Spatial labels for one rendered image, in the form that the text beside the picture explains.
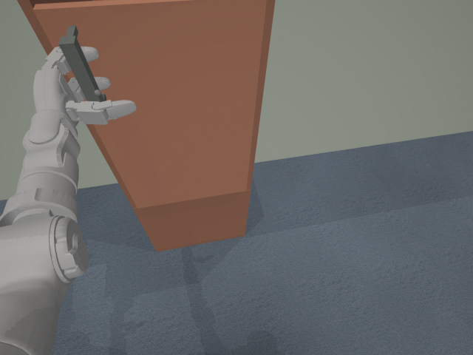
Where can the cupboard door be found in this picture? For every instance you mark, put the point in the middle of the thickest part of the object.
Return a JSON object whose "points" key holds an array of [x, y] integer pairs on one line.
{"points": [[191, 67]]}

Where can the handle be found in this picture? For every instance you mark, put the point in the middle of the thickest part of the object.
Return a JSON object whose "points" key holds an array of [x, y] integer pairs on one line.
{"points": [[79, 66]]}

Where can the robot left hand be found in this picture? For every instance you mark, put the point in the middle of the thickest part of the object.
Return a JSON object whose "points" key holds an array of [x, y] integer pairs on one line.
{"points": [[52, 92]]}

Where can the robot left forearm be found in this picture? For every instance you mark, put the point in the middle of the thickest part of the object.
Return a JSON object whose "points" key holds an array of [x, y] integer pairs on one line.
{"points": [[48, 181]]}

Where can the left robot upper arm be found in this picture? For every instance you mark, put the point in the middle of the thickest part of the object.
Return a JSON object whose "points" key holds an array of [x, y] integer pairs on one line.
{"points": [[39, 259]]}

